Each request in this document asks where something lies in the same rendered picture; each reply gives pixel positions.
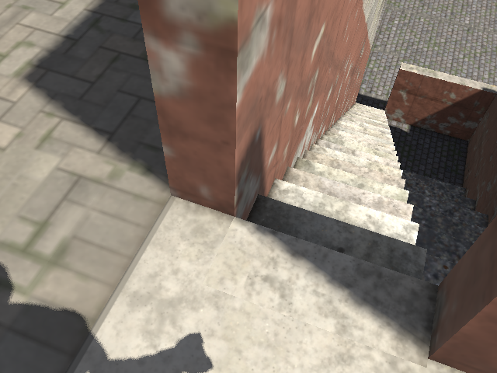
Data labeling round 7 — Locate stairs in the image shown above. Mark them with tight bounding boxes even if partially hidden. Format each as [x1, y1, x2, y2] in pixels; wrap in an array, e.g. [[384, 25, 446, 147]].
[[246, 103, 427, 280]]

